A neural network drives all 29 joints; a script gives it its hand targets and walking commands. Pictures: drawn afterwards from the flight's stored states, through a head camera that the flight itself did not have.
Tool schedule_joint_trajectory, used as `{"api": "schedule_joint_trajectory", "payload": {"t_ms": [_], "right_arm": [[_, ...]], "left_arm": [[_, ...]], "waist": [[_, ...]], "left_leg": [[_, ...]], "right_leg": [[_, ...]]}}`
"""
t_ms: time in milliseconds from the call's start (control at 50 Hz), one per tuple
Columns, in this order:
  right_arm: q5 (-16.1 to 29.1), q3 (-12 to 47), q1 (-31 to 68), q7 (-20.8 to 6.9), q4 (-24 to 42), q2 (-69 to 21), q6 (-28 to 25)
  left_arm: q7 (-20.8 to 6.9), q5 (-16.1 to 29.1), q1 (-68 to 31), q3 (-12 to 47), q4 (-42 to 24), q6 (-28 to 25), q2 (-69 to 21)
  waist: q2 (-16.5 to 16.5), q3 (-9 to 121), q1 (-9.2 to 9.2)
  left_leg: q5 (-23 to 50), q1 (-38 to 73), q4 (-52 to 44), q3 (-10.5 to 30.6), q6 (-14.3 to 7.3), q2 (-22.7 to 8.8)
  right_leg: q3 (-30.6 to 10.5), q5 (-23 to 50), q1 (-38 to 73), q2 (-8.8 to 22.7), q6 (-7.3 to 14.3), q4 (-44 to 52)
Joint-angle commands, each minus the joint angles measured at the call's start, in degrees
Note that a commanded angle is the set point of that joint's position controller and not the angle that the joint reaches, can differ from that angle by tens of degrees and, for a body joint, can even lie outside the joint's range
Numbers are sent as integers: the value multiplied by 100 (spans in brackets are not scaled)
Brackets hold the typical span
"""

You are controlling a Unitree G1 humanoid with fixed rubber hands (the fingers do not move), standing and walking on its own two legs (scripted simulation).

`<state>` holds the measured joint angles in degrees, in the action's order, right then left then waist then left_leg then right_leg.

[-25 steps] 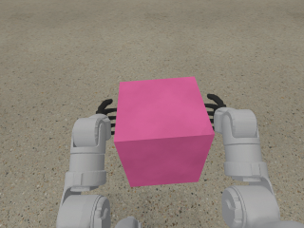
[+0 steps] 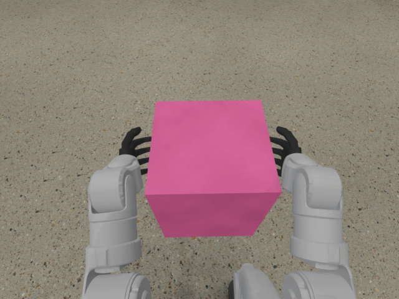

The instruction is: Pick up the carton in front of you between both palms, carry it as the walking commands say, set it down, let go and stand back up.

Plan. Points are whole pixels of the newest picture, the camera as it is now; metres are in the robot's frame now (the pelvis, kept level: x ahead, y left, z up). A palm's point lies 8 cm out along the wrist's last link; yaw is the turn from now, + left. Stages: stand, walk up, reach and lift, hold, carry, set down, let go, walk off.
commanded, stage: carry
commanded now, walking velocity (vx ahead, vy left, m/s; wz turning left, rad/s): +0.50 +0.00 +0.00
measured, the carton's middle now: (208, 174) +0.36 -0.01 +0.01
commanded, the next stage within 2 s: none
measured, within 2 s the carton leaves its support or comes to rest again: neither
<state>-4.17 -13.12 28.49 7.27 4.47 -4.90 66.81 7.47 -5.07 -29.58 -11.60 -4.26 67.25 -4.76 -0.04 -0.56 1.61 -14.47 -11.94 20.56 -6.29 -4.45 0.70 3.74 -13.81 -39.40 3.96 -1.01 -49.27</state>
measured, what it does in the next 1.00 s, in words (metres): walks ahead: right foot, then left foot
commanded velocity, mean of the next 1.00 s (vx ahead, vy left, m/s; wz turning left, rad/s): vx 0.50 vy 0.00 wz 0.00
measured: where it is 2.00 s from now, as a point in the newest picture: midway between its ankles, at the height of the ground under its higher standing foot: (191, 111)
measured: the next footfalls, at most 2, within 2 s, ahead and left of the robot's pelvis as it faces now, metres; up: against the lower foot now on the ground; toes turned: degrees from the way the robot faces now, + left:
right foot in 0.18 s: +0.30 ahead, -0.12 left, +0.00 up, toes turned -8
left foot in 0.66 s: +0.63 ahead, +0.12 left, +0.00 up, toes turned +12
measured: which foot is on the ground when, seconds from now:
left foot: down 0.00-0.20, up 0.22-0.64, down 0.66-1.00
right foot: up 0.00-0.16, down 0.18-0.70, up 0.72-1.00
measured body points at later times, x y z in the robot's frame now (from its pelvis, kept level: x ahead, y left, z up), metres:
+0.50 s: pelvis +0.32 -0.03 +0.00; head +0.30 -0.04 +0.45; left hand +0.58 +0.14 +0.09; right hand +0.60 -0.16 +0.08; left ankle +0.44 +0.14 -0.70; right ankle +0.26 -0.11 -0.75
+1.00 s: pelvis +0.64 +0.04 +0.01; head +0.65 +0.05 +0.46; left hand +0.92 +0.19 +0.08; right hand +0.91 -0.12 +0.08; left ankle +0.59 +0.11 -0.75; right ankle +0.75 -0.12 -0.69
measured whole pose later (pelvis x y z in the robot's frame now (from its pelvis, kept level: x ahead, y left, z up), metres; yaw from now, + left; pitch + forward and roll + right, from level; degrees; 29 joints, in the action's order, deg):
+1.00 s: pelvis +0.64 +0.04 +0.01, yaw +0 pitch +4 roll -1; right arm -5.9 -5.3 6.4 4.4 20.9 -7.4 68.0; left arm 4.9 -7.0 -7.0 -4.3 -21.4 68.6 -7.4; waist -0.6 5.2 0.8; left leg -11.9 -6.5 13.8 -11.9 -2.5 -1.7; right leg 6.0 -7.3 -36.4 7.2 -1.4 -43.9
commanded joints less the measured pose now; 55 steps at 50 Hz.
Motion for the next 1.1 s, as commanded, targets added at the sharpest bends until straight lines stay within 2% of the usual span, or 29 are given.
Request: {"api": "schedule_joint_trajectory", "payload": {"t_ms": [0, 60, 100, 120, 140, 160, 180, 200, 220, 260, 280, 320, 360, 420, 500, 560, 600, 620, 640, 660, 680, 700, 720, 760, 780, 800, 860, 940, 1080], "right_arm": [[2433, 4366, 3189, -1642, 753, -5927, 57], [2174, 4427, 2319, -1682, 908, -5792, 117], [1943, 4455, 1714, -1672, 1134, -5643, 152], [1893, 4483, 1480, -1683, 1227, -5566, 166], [1866, 4530, 1270, -1698, 1325, -5481, 180], [1899, 4549, 1216, -1726, 1354, -5499, 208], [2024, 4631, 1188, -1752, 1521, -5514, 279], [2043, 4684, 1125, -1777, 1639, -5449, 292], [2094, 4775, 1227, -1784, 1695, -5520, 267], [2179, 4831, 1239, -1789, 1758, -5674, 209], [2181, 4845, 1164, -1772, 1764, -5735, 186], [2113, 4874, 925, -1717, 1743, -5760, 153], [2025, 4877, 721, -1658, 1734, -5711, 141], [1956, 4868, 589, -1597, 1763, -5570, 167], [1971, 4859, 558, -1574, 1866, -5330, 268], [1995, 4819, 605, -1587, 1831, -5131, 366], [1999, 4760, 643, -1597, 1774, -5026, 415], [1991, 4713, 595, -1603, 1707, -5007, 428], [1977, 4640, 519, -1610, 1596, -4993, 430], [1937, 4578, 481, -1617, 1528, -5001, 431], [1828, 4502, 456, -1646, 1300, -4990, 363], [1928, 4538, 352, -1664, 1318, -5218, 331], [2013, 4577, 526, -1684, 1509, -5397, 295], [2113, 4723, 705, -1728, 1670, -5825, 166], [2141, 4778, 797, -1745, 1741, -5928, 104], [2165, 4803, 819, -1754, 1790, -5940, 65], [2233, 4853, 611, -1799, 1946, -5822, 29], [2279, 4855, 490, -1807, 2173, -5487, 75], [2018, 4668, 279, -1695, 1983, -4932, 341]], "left_arm": [[-1269, 2070, -2809, 4253, -631, -60, -6004], [-1406, 2007, -2072, 4417, -852, 37, -5942], [-1493, 1947, -1568, 4511, -1090, 103, -5823], [-1538, 1943, -1321, 4545, -1144, 117, -5777], [-1581, 1930, -1108, 4572, -1197, 122, -5734], [-1610, 1925, -866, 4543, -1188, 145, -5700], [-1645, 1859, -666, 4447, -1088, 138, -5640], [-1669, 1914, -519, 4422, -1077, 117, -5712], [-1699, 1991, -583, 4477, -1262, 110, -5761], [-1739, 2132, -746, 4583, -1498, 93, -5905], [-1754, 2207, -819, 4624, -1617, 91, -5924], [-1788, 2290, -733, 4692, -1712, 93, -5866], [-1821, 2324, -574, 4690, -1735, 108, -5734], [-1842, 2326, -418, 4656, -1757, 144, -5521], [-1801, 2256, -303, 4574, -1797, 220, -5250], [-1748, 2166, -296, 4518, -1704, 295, -5072], [-1723, 2134, -356, 4514, -1655, 342, -4992], [-1716, 2134, -401, 4519, -1650, 362, -4969], [-1712, 2128, -430, 4523, -1651, 384, -4960], [-1717, 2127, -453, 4523, -1645, 400, -4906], [-1713, 2207, -662, 4676, -1809, 444, -5039], [-1743, 2224, -711, 4673, -1744, 415, -5084], [-1764, 2248, -766, 4690, -1622, 346, -5394], [-1784, 2272, -752, 4758, -1712, 189, -5700], [-1770, 2245, -739, 4809, -1752, 123, -5767], [-1747, 2236, -704, 4853, -1742, 75, -5892], [-1653, 2152, -417, 4872, -1857, -31, -5908], [-1560, 2084, -284, 4847, -2084, 8, -5674], [-1606, 2130, -243, 4708, -2033, 336, -5070]], "waist": [[703, 2439, 16], [795, 2087, 14], [929, 2034, -9], [965, 2155, -65], [851, 2409, -146], [532, 2738, -277], [-817, 3195, -291], [-1442, 2828, -297], [-1097, 2564, -267], [-304, 2229, -249], [-264, 2152, -220], [-479, 2136, -218], [-647, 1974, -226], [-687, 1644, -255], [-720, 1266, -284], [-812, 1004, -294], [-901, 1048, -277], [-852, 1261, -220], [-607, 1650, -138], [-46, 2094, -23], [1579, 2708, -5], [1774, 2543, -30], [1286, 2474, -62], [305, 2367, -89], [390, 2332, -130], [533, 2358, -141], [769, 2178, -120], [711, 1777, -85], [862, 1098, -42]], "left_leg": [[3667, 2608, -287, 936, -450, -1352], [4078, 2563, -280, 537, -270, -1233], [4962, 2474, 40, 279, -104, -1169], [5217, 2276, 489, 72, 17, -1117], [4847, 1689, 1199, -208, 182, -1013], [3298, 625, 2195, -258, 333, -926], [1344, -1197, 3755, -116, 530, -421], [-1197, -2526, 4655, 231, 530, 98], [-1267, -2872, 5148, 632, 381, -292], [-665, -2703, 4658, 719, 304, -673], [-432, -2470, 4246, 697, 352, -773], [-146, -2228, 3681, 434, 456, -726], [111, -2338, 3048, 236, 571, -732], [700, -2427, 2057, -1, 660, -716], [1205, -2341, 1299, -260, 583, -597], [1299, -2199, 911, -393, 430, -514], [1151, -1685, 701, -534, 293, -411], [992, -973, 539, -780, 249, -210], [688, 200, 465, -957, 234, -13], [100, 1375, 344, 46, 202, -721], [-835, 2742, -278, 2895, -669, -2279], [147, 2791, -878, 3779, -851, -2511], [865, 2648, -625, 2986, -728, -2393], [1480, 1876, -556, 2009, -412, -2147], [1224, 1565, -690, 1617, -264, -2019], [995, 1386, -814, 1315, -225, -1917], [584, 1291, -1167, 836, -277, -1773], [1243, 1603, -1220, 412, -341, -1599], [2383, 1817, -918, -105, -131, -1498]], "right_leg": [[287, 732, -181, -103, -21, 986], [607, 1206, 362, -294, 26, 1963], [878, 1393, 1146, -496, 109, 2553], [1063, 1419, 1866, -630, 157, 2836], [1125, 1336, 3045, -612, 215, 2941], [385, 866, 4333, 43, 342, 2723], [-2284, 380, 5742, 1734, 1165, 2761], [-3463, 682, 5939, 2075, 1572, 3444], [-2935, 836, 5630, 2025, 1538, 3435], [-1939, 1040, 4661, 1691, 1161, 3573], [-1537, 738, 4266, 1548, 956, 3743], [-987, 395, 3940, 1342, 863, 3965], [-694, 154, 3864, 1257, 906, 4193], [-282, 515, 3896, 1086, 855, 4263], [89, 1373, 4078, 989, 782, 4120], [202, 1912, 4289, 1008, 712, 3930], [351, 2561, 4342, 1019, 592, 3478], [561, 3083, 4208, 930, 487, 2858], [849, 3234, 3778, 687, 308, 1867], [857, 2035, 2901, 515, 113, 583], [751, 667, 1095, -164, -176, -1245], [134, -1275, 156, -478, -117, -2060], [-309, -1195, -7, -48, 67, -2429], [-392, -683, 154, 335, 180, -2078], [-381, -435, 336, 427, 164, -1709], [-263, -231, 479, 393, 138, -1498], [-7, 152, 344, 369, 19, -692], [286, 740, 19, 326, -79, 570], [698, 1331, 542, 82, 176, 1955]]}}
